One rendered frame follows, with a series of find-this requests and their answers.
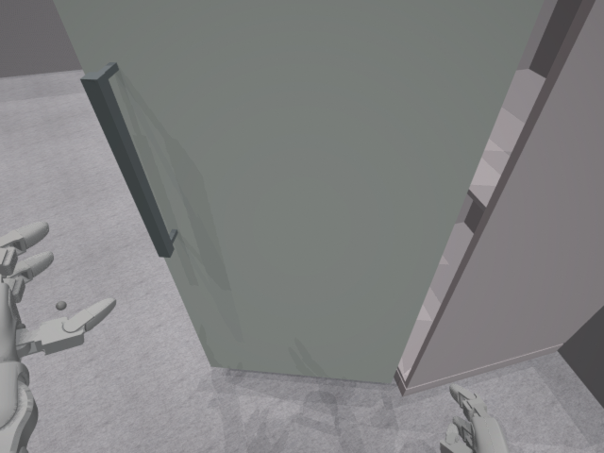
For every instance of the fridge door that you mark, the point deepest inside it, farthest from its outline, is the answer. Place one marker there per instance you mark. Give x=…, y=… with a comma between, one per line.
x=313, y=156

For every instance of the robot left forearm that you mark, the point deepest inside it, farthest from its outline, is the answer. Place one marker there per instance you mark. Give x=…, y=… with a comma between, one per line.
x=18, y=409

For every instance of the right robot hand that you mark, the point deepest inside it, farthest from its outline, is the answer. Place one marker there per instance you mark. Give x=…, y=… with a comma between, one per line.
x=484, y=435

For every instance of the handle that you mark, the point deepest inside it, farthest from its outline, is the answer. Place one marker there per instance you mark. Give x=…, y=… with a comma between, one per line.
x=105, y=106

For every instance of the left robot hand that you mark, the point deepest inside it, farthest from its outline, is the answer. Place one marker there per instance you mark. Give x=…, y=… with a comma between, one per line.
x=54, y=335

